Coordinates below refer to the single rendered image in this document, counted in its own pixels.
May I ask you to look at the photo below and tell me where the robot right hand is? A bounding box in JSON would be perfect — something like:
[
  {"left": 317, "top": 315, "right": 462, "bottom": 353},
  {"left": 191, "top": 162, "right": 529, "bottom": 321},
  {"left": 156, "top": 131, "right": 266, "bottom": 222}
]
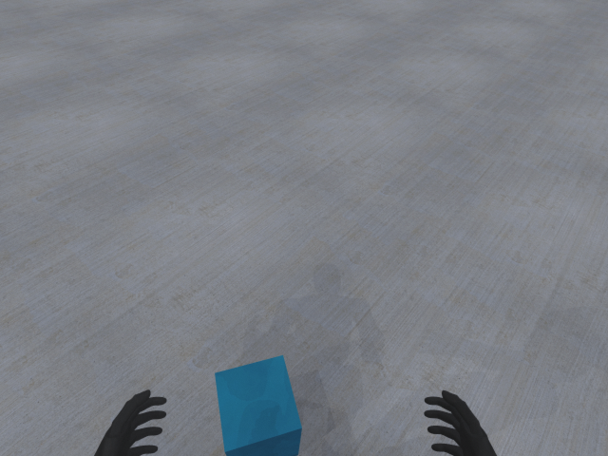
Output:
[{"left": 424, "top": 390, "right": 497, "bottom": 456}]

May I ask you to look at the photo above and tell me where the carton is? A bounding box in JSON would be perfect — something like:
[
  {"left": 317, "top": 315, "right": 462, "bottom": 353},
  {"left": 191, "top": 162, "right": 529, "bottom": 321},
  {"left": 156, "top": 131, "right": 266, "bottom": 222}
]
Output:
[{"left": 215, "top": 355, "right": 302, "bottom": 456}]

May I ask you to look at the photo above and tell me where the robot left hand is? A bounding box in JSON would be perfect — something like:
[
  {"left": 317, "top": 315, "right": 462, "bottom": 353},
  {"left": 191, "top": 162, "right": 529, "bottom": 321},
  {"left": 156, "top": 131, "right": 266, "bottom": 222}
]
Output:
[{"left": 94, "top": 389, "right": 167, "bottom": 456}]

